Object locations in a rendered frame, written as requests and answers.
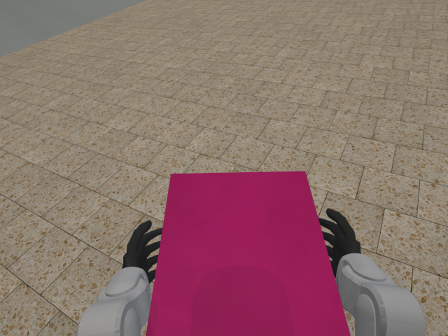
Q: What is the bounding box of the right robot forearm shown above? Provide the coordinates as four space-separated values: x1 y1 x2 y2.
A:
335 253 426 336

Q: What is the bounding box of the left robot hand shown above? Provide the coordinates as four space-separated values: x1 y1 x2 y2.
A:
122 220 162 283

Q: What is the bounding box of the right robot hand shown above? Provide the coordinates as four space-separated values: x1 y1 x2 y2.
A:
318 208 361 278

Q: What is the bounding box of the left robot forearm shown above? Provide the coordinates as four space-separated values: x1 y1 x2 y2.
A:
76 267 151 336

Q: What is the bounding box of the carton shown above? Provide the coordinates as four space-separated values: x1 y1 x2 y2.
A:
146 171 351 336

